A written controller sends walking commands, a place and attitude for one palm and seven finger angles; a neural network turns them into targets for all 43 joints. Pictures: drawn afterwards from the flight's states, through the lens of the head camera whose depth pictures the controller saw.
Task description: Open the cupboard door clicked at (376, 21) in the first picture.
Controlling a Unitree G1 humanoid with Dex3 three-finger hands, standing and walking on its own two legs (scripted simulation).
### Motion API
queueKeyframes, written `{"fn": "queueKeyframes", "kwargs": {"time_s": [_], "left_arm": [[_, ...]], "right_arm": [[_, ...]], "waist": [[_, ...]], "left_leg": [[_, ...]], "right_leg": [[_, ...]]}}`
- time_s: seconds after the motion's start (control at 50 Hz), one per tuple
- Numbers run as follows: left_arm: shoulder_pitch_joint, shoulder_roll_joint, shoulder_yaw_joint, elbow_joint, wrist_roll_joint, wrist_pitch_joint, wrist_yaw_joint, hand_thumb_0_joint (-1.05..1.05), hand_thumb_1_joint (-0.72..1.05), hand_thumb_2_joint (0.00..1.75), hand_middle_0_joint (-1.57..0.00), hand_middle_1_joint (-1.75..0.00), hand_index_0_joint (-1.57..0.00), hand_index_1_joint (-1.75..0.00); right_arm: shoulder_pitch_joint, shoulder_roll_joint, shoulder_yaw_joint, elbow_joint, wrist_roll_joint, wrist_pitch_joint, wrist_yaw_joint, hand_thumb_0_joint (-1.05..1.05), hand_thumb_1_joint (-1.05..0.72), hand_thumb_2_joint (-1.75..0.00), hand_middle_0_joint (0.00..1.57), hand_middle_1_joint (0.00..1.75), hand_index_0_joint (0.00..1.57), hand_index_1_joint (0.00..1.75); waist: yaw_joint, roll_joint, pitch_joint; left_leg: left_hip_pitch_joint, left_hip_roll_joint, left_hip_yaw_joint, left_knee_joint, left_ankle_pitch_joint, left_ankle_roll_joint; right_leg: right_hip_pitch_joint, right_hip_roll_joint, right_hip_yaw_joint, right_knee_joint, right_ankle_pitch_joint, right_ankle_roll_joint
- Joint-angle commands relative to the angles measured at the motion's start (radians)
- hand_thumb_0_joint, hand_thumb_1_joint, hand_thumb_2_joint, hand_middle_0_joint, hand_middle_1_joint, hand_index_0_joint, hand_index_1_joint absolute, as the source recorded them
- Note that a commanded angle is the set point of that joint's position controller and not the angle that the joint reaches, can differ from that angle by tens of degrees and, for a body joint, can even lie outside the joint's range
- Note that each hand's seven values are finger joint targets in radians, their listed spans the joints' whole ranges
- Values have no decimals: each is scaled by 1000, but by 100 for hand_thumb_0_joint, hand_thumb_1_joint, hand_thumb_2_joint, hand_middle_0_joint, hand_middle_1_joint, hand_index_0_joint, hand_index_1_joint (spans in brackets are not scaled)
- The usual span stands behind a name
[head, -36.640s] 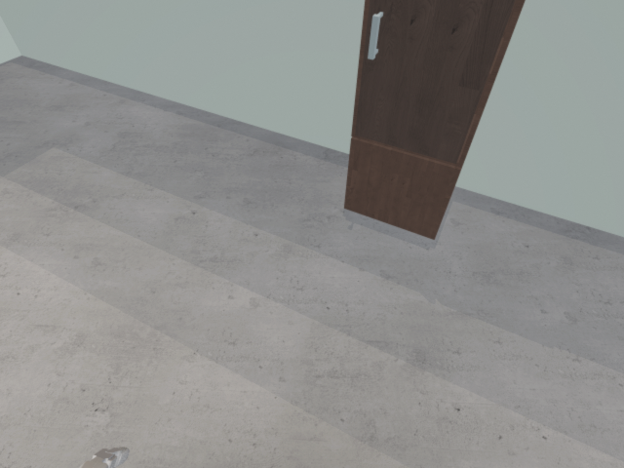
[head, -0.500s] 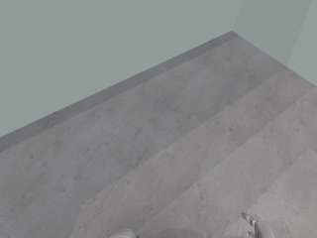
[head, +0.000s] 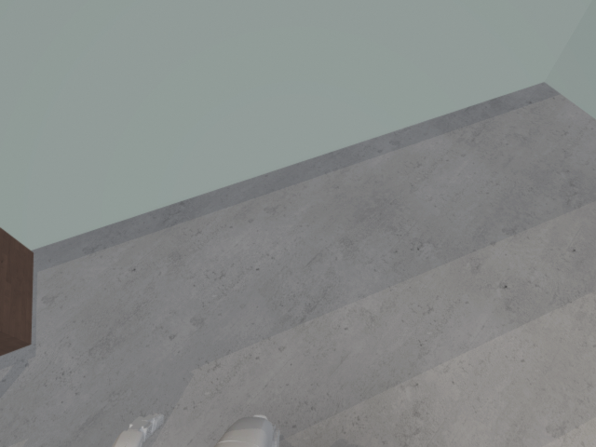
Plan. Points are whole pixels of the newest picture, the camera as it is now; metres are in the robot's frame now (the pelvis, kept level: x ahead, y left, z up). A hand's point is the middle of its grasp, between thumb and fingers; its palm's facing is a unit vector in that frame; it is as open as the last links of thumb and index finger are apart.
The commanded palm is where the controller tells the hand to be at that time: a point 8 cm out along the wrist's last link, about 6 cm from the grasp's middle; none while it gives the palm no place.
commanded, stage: turn to face it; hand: left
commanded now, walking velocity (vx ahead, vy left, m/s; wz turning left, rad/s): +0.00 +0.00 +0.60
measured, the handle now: out of the picture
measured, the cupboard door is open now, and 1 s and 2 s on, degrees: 43 43 43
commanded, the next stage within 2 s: take the last steps up to it in 1.68 s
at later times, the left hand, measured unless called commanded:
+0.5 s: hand out of the picture +0.07 +0.25 -0.16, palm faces +0.30 -0.91 -0.27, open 7.4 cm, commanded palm none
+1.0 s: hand out of the picture +0.00 +0.19 -0.19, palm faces +0.59 -0.78 -0.22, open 7.4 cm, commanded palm none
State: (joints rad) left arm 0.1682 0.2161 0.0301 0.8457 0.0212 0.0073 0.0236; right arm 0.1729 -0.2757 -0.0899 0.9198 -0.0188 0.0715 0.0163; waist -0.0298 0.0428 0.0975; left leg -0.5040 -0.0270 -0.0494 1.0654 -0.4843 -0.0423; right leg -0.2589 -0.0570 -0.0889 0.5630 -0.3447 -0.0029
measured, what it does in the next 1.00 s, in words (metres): steps on the spot, turning left: left foot, then right foot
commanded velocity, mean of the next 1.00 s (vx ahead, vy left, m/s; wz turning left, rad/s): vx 0.00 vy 0.00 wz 0.60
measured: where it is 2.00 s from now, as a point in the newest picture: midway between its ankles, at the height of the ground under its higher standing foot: outside the picture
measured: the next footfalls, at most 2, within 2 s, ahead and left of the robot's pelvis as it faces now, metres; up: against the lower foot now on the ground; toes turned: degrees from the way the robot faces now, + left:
left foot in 0.24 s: +0.06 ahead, +0.13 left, +0.00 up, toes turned +15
right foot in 0.62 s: +0.13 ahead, -0.13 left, +0.00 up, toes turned +20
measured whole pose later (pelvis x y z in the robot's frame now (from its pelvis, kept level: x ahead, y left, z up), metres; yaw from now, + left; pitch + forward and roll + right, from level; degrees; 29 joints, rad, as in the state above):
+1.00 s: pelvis +0.07 +0.00 -0.01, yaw +37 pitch +1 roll +1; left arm 0.24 0.24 0.04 0.89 0.01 0.02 0.01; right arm 0.09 -0.25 -0.06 0.88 -0.02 0.04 0.04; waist 0.00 -0.07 0.13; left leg -0.34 -0.01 0.08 0.63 -0.27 0.04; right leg -0.27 -0.17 -0.20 0.78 -0.49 0.06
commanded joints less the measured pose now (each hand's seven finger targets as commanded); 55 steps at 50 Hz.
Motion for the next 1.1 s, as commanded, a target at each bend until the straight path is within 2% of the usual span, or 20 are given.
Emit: {"fn": "queueKeyframes", "kwargs": {"time_s": [0.0,0.1,0.18,0.2,0.22,0.24,0.26,0.34,0.54,0.56,0.6,0.64,0.7,0.84,0.9,0.92,0.96,0.98,1.02,1.08], "left_arm": [[55,169,50,-53,-1,-20,13,0,90,90,-20,-30,-20,-30],[136,221,67,-18,5,-18,11,0,90,90,-20,-30,-20,-30],[86,238,74,-26,-6,-17,2,0,90,90,-20,-30,-20,-30],[65,216,70,-40,-12,-14,-2,0,90,90,-20,-30,-20,-30],[29,131,50,-82,-20,-7,-12,0,90,90,-20,-30,-20,-30],[-34,134,40,-113,-13,6,-4,0,90,90,-20,-30,-20,-30],[-33,145,47,-123,-11,10,0,0,90,90,-20,-30,-20,-30],[11,136,59,-47,1,28,-17,0,90,90,-20,-30,-20,-30],[59,125,52,-54,-7,7,-16,0,90,90,-20,-30,-20,-30],[107,147,59,-42,-8,0,-11,0,90,90,-20,-30,-20,-30],[139,297,85,-46,15,-15,3,0,90,90,-20,-30,-20,-30],[41,226,64,-70,6,-13,13,0,90,90,-20,-30,-20,-30],[3,166,47,-75,-2,-16,10,0,90,90,-20,-30,-20,-30],[121,221,69,-25,9,-16,8,0,90,90,-20,-30,-20,-30],[102,238,77,-23,-1,-15,0,0,90,90,-20,-30,-20,-30],[83,234,75,-28,-10,-14,-4,0,90,90,-20,-30,-20,-30],[1,109,41,-102,-18,-4,-11,0,90,90,-20,-30,-20,-30],[-27,144,45,-112,-9,12,-3,0,90,90,-20,-30,-20,-30],[-51,133,54,-80,-5,19,-3,0,90,90,-20,-30,-20,-30],[13,132,56,-36,-1,25,-19,0,90,90,-20,-30,-20,-30]], "right_arm": [[-80,-45,2,-104,8,-25,10,0,-90,-90,20,30,20,30],[-138,-21,21,-110,12,-33,18,0,-90,-90,20,30,20,30],[-19,-64,8,-87,7,-40,12,0,-90,-90,20,30,20,30],[68,-122,-10,-65,1,-47,9,0,-90,-90,20,30,20,30],[164,-247,-44,-52,-7,-54,1,0,-90,-90,20,30,20,30],[215,-268,-43,-31,5,-47,-9,0,-90,-90,20,30,20,30],[164,-264,-40,-47,0,-46,-14,0,-90,-90,20,30,20,30],[-38,-174,-15,-102,-4,-53,-30,0,-90,-90,20,30,20,30],[-60,-182,-34,-106,-2,-42,-21,0,-90,-90,20,30,20,30],[-82,-162,-32,-117,5,-40,-20,0,-90,-90,20,30,20,30],[-86,-57,-16,-154,15,-44,-10,0,-90,-90,20,30,20,30],[-56,-90,-26,-136,4,-30,-1,0,-90,-90,20,30,20,30],[-56,-64,-13,-98,4,-18,10,0,-90,-90,20,30,20,30],[-144,-19,18,-117,13,-31,21,0,-90,-90,20,30,20,30],[-66,-45,11,-102,9,-39,15,0,-90,-90,20,30,20,30],[4,-79,1,-84,4,-44,13,0,-90,-90,20,30,20,30],[172,-273,-48,-56,-1,-53,-5,0,-90,-90,20,30,20,30],[184,-266,-41,-36,3,-46,-13,0,-90,-90,20,30,20,30],[72,-213,-31,-72,-2,-52,-30,0,-90,-90,20,30,20,30],[-20,-162,-12,-92,-1,-59,-33,0,-90,-90,20,30,20,30]], "waist": [[41,-270,-127],[82,-257,-146],[2,-222,-183],[-53,-107,-233],[-102,235,-267],[-104,185,-281],[-78,95,-246],[14,142,-139],[46,119,-166],[75,80,-178],[102,-380,-164],[39,-219,-123],[17,-293,-105],[81,-251,-145],[31,-235,-171],[-13,-188,-204],[-99,279,-280],[-85,153,-278],[-43,141,-195],[18,123,-161]], "left_leg": [[-101,54,67,0,19,-37],[7,29,156,-296,43,-22],[261,-5,186,-534,252,15],[470,73,97,-596,473,55],[616,384,-339,-637,882,221],[608,457,-399,-632,1047,307],[531,459,-332,-651,825,320],[298,257,-200,-723,451,195],[197,187,-256,-627,484,168],[118,153,-245,-569,422,136],[-135,-69,14,-130,-119,-5],[-91,18,-46,125,-58,8],[-105,51,27,127,39,-27],[39,30,146,-304,38,-16],[201,-3,178,-497,183,7],[345,13,156,-596,325,26],[606,445,-422,-656,1068,275],[585,463,-362,-636,1014,317],[430,342,-293,-686,708,255],[361,243,-174,-703,619,190]], "right_leg": [[257,-253,76,-149,786,-102],[327,-273,23,-77,901,-92],[193,-263,-60,92,819,-30],[24,-237,-85,259,625,17],[-288,-66,-99,521,-182,101],[-347,-51,46,634,-332,87],[-348,-76,88,658,-306,80],[-276,-56,100,587,-91,89],[26,55,43,40,10,76],[148,31,57,-99,100,70],[242,-415,508,-325,187,-101],[93,-388,348,-284,263,-154],[161,-261,120,-197,578,-111],[284,-288,25,-91,777,-96],[218,-273,-38,27,775,-45],[127,-263,-69,144,708,-7],[-328,-48,-47,566,-333,105],[-345,-71,77,628,-328,83],[-343,-77,101,640,-191,87],[-289,-51,94,577,-67,95]]}}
